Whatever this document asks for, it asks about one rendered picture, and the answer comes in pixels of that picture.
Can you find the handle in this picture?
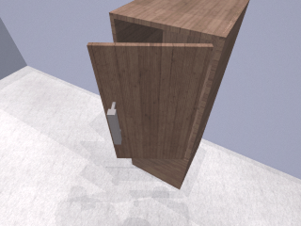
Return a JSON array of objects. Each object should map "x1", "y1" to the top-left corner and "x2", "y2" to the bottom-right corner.
[{"x1": 106, "y1": 102, "x2": 122, "y2": 145}]

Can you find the cupboard door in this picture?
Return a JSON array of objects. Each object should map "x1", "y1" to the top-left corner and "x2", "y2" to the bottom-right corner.
[{"x1": 87, "y1": 42, "x2": 214, "y2": 160}]

